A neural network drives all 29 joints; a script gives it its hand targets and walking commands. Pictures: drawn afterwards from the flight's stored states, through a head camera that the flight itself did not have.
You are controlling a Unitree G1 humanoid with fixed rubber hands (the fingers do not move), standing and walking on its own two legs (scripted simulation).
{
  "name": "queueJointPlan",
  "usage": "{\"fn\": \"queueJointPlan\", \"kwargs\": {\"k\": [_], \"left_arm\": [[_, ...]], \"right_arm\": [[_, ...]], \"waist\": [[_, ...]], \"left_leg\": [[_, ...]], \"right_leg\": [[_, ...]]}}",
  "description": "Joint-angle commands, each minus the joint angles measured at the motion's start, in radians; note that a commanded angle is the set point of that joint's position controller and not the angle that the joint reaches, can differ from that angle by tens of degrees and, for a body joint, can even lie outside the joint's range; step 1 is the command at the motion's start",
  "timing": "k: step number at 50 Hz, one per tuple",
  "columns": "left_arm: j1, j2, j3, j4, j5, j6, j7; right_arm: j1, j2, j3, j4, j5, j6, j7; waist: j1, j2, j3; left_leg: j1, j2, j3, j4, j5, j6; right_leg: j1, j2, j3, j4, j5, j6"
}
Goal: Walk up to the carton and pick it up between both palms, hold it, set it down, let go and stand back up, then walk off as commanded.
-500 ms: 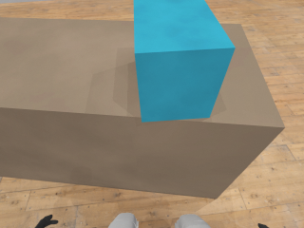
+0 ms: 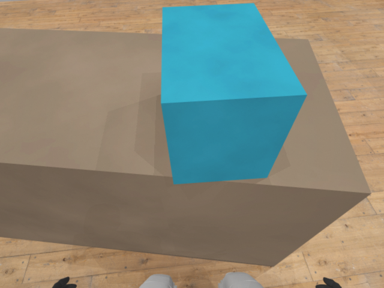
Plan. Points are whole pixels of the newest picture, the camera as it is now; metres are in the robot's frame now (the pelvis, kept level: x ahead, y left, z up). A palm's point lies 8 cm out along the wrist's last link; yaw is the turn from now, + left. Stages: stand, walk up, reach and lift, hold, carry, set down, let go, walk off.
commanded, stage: walk up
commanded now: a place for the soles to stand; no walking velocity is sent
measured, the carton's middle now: (214, 92) +0.47 -0.03 +0.14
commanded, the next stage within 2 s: none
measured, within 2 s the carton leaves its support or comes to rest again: neither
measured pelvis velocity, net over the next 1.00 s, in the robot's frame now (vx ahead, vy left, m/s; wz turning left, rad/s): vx -0.03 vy -0.04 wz -0.04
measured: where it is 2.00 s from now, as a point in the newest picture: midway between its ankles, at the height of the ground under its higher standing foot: outside the picture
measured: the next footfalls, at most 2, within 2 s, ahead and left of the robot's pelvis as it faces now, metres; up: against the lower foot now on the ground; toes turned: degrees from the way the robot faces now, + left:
none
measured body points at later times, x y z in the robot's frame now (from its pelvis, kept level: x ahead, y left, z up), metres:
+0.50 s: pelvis +0.00 +0.00 +0.00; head +0.03 +0.00 +0.45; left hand +0.09 +0.32 -0.11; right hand +0.11 -0.30 -0.12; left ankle +0.03 +0.15 -0.71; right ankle +0.03 -0.12 -0.71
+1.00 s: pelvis -0.03 -0.04 +0.00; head -0.01 -0.05 +0.45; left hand +0.06 +0.27 -0.11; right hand +0.06 -0.34 -0.12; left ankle +0.02 +0.11 -0.71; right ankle +0.03 -0.15 -0.71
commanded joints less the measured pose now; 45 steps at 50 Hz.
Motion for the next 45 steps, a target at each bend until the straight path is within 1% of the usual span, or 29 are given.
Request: {"fn": "queueJointPlan", "kwargs": {"k": [1, 2, 3, 4, 5, 6, 7, 9, 11, 13, 16, 17, 19, 21, 23, 25, 26, 27, 28, 30, 32, 34, 35, 36, 37, 38, 40, 43, 45], "left_arm": [[0.046, 0.21, 0.03, -0.018, -0.003, -0.022, 0.008], [0.078, 0.226, 0.03, -0.01, 0.005, -0.032, 0.005], [0.099, 0.282, 0.042, -0.009, 0.018, -0.042, 0.008], [0.069, 0.303, 0.051, -0.019, 0.011, -0.046, 0.007], [0.053, 0.309, 0.046, -0.025, 0.01, -0.046, 0.01], [0.026, 0.302, 0.039, -0.036, 0.006, -0.048, 0.011], [-0.022, 0.307, 0.04, -0.038, 0.002, -0.043, 0.016], [-0.085, 0.235, 0.02, -0.056, 0.002, -0.028, 0.012], [-0.079, 0.183, 0.01, -0.059, -0.011, -0.013, 0.012], [-0.04, 0.192, 0.005, -0.03, -0.005, -0.013, 0.014], [0.062, 0.218, 0.018, -0.019, 0.0, -0.033, 0.011], [0.043, 0.259, 0.03, -0.007, 0.007, -0.041, 0.012], [0.029, 0.299, 0.04, -0.022, 0.006, -0.04, 0.013], [0.008, 0.299, 0.039, -0.023, 0.011, -0.038, 0.018], [-0.027, 0.275, 0.033, -0.037, 0.002, -0.036, 0.02], [-0.069, 0.211, 0.013, -0.049, 0.001, -0.024, 0.017], [-0.099, 0.218, 0.028, -0.081, 0.014, 0.011, 0.004], [-0.111, 0.199, 0.028, -0.094, 0.007, 0.03, 0.007], [-0.09, 0.199, 0.037, -0.105, 0.009, 0.041, 0.004], [-0.028, 0.216, 0.046, -0.094, 0.016, 0.045, -0.001], [-0.008, 0.216, 0.05, -0.102, 0.011, 0.039, -0.013], [0.084, 0.182, 0.054, -0.031, 0.007, 0.02, -0.017], [0.126, 0.192, 0.065, -0.02, 0.015, 0.02, -0.013], [0.138, 0.257, 0.066, -0.016, 0.026, 0.013, -0.003], [0.06, 0.313, 0.061, -0.038, 0.027, -0.004, 0.002], [0.064, 0.334, 0.074, -0.056, 0.025, 0.0, -0.001], [0.037, 0.305, 0.07, -0.05, 0.019, -0.004, 0.009], [-0.041, 0.287, 0.071, -0.069, 0.021, 0.005, 0.007], [-0.057, 0.269, 0.067, -0.077, 0.017, 0.011, 0.004]], "right_arm": [[-0.103, -0.269, -0.096, -0.048, 0.006, -0.008, -0.004], [-0.091, -0.245, -0.088, -0.047, 0.011, 0.0, -0.001], [-0.087, -0.22, -0.08, -0.063, 0.018, 0.008, 0.002], [-0.107, -0.211, -0.08, -0.066, 0.02, 0.013, -0.003], [-0.105, -0.221, -0.085, -0.062, 0.014, 0.015, -0.008], [-0.091, -0.228, -0.084, -0.058, 0.013, 0.015, -0.006], [-0.046, -0.221, -0.091, -0.037, 0.011, 0.007, -0.006], [-0.012, -0.245, -0.099, -0.01, 0.004, -0.007, -0.003], [-0.012, -0.29, -0.103, -0.008, 0.006, -0.016, 0.0], [-0.056, -0.291, -0.108, -0.03, 0.011, -0.01, 0.0], [-0.138, -0.25, -0.085, -0.053, 0.016, 0.003, 0.0], [-0.149, -0.224, -0.08, -0.059, 0.029, 0.008, 0.001], [-0.136, -0.223, -0.082, -0.057, 0.014, 0.025, -0.003], [-0.083, -0.216, -0.082, -0.035, 0.013, 0.023, -0.005], [-0.078, -0.226, -0.087, -0.027, 0.005, 0.007, 0.0], [-0.031, -0.256, -0.101, -0.01, 0.007, -0.004, 0.001], [0.041, -0.33, -0.122, 0.011, 0.011, -0.016, -0.021], [0.064, -0.365, -0.121, 0.003, 0.017, -0.021, -0.03], [0.04, -0.377, -0.132, -0.004, 0.019, -0.021, -0.037], [-0.001, -0.369, -0.137, -0.025, 0.011, -0.026, -0.049], [-0.032, -0.353, -0.125, -0.033, 0.003, -0.022, -0.047], [-0.109, -0.316, -0.108, -0.043, -0.001, -0.006, -0.034], [-0.126, -0.28, -0.092, -0.045, -0.001, 0.005, -0.032], [-0.103, -0.232, -0.088, -0.056, 0.011, 0.01, -0.029], [-0.106, -0.21, -0.072, -0.05, 0.029, 0.016, -0.028], [-0.114, -0.26, -0.083, -0.055, 0.024, 0.024, -0.04], [-0.123, -0.254, -0.091, -0.035, 0.028, 0.028, -0.034], [-0.048, -0.251, -0.09, -0.009, 0.022, 0.023, -0.02], [-0.029, -0.246, -0.101, -0.001, 0.021, 0.018, -0.023]], "waist": [[0.044, 0.168, -0.125], [0.04, 0.155, -0.159], [0.043, 0.016, -0.205], [0.039, -0.066, -0.195], [0.032, -0.051, -0.19], [0.021, -0.065, -0.184], [-0.013, -0.032, -0.188], [-0.05, -0.003, -0.187], [-0.036, 0.096, -0.233], [-0.013, 0.137, -0.222], [0.039, 0.126, -0.248], [0.035, 0.015, -0.265], [0.02, -0.011, -0.207], [-0.007, -0.077, -0.194], [-0.012, -0.036, -0.202], [-0.038, 0.041, -0.256], [-0.063, 0.025, -0.231], [-0.061, 0.094, -0.195], [-0.05, 0.145, -0.17], [-0.021, 0.165, -0.124], [0.005, 0.158, -0.133], [0.059, 0.207, -0.169], [0.088, 0.169, -0.141], [0.066, 0.046, -0.159], [0.036, -0.091, -0.162], [0.045, -0.098, -0.157], [0.033, -0.037, -0.127], [0.01, -0.142, -0.117], [0.001, -0.171, -0.125]], "left_leg": [[-0.012, 0.227, -0.196, -0.245, 0.324, 0.235], [-0.078, 0.157, -0.126, -0.168, 0.291, 0.163], [-0.136, 0.045, -0.054, -0.004, 0.221, 0.104], [-0.179, -0.005, 0.012, 0.066, 0.073, 0.078], [-0.181, 0.006, 0.037, 0.067, -0.094, 0.066], [-0.126, 0.014, 0.027, 0.027, -0.168, 0.076], [-0.059, 0.019, 0.029, -0.063, -0.073, 0.078], [0.131, 0.071, -0.083, -0.22, 0.187, 0.124], [0.196, 0.218, -0.299, -0.341, 0.243, 0.233], [0.203, 0.275, -0.28, -0.302, 0.387, 0.284], [0.044, 0.131, -0.089, -0.139, 0.361, 0.163], [-0.005, 0.05, -0.035, -0.041, 0.317, 0.118], [-0.086, -0.002, 0.038, 0.03, 0.007, 0.081], [-0.086, 0.0, 0.025, -0.031, -0.136, 0.087], [0.023, 0.038, 0.014, -0.122, 0.13, 0.09], [0.187, 0.104, -0.103, -0.236, 0.265, 0.15], [0.231, 0.214, -0.264, -0.289, 0.352, 0.216], [0.189, 0.34, -0.383, -0.33, 0.482, 0.29], [0.169, 0.414, -0.456, -0.363, 0.473, 0.349], [0.14, 0.427, -0.431, -0.333, 0.487, 0.37], [0.11, 0.331, -0.294, -0.245, 0.59, 0.294], [-0.07, 0.205, -0.12, -0.176, 0.449, 0.187], [-0.09, 0.141, -0.086, -0.102, 0.376, 0.147], [-0.147, 0.072, -0.013, 0.063, 0.216, 0.079], [-0.254, -0.011, 0.064, 0.096, -0.185, 0.034], [-0.221, 0.009, 0.01, 0.149, -0.319, 0.056], [-0.208, 0.028, 0.011, 0.157, -0.24, 0.056], [-0.128, 0.027, 0.034, 0.088, -0.143, 0.072], [-0.054, 0.014, 0.057, 0.069, -0.106, 0.077]], "right_leg": [[0.053, -0.045, -0.003, -0.179, 0.039, -0.047], [0.155, -0.061, 0.112, -0.279, 0.142, -0.064], [0.225, -0.172, 0.332, -0.348, 0.213, -0.124], [0.23, -0.271, 0.451, -0.361, 0.319, -0.215], [0.204, -0.319, 0.494, -0.362, 0.406, -0.253], [0.154, -0.341, 0.5, -0.36, 0.429, -0.261], [0.12, -0.312, 0.471, -0.344, 0.45, -0.238], [-0.031, -0.165, 0.267, -0.242, 0.443, -0.119], [-0.07, -0.011, 0.054, -0.055, 0.228, -0.023], [-0.066, -0.025, -0.01, -0.05, 0.101, -0.02], [0.14, -0.085, 0.134, -0.236, 0.317, -0.074], [0.181, -0.151, 0.271, -0.28, 0.414, -0.134], [0.16, -0.265, 0.453, -0.355, 0.384, -0.212], [0.178, -0.296, 0.501, -0.354, 0.465, -0.23], [0.104, -0.234, 0.35, -0.294, 0.533, -0.182], [-0.016, -0.113, 0.181, -0.194, 0.405, -0.087], [-0.12, -0.021, 0.085, -0.022, 0.389, -0.04], [-0.16, 0.012, 0.034, 0.067, 0.136, -0.01], [-0.204, 0.033, 0.031, 0.176, -0.215, -0.01], [-0.223, -0.043, 0.045, 0.235, -0.231, -0.02], [-0.135, -0.077, 0.018, 0.082, -0.236, -0.027], [0.146, -0.036, -0.07, -0.211, -0.008, -0.042], [0.193, -0.01, -0.032, -0.345, 0.029, -0.051], [0.231, -0.127, 0.239, -0.425, 0.179, -0.082], [0.212, -0.312, 0.548, -0.486, 0.314, -0.145], [0.187, -0.352, 0.578, -0.509, 0.26, -0.197], [0.174, -0.303, 0.505, -0.481, 0.246, -0.187], [0.092, -0.277, 0.46, -0.496, 0.156, -0.159], [0.028, -0.27, 0.428, -0.498, 0.147, -0.194]]}}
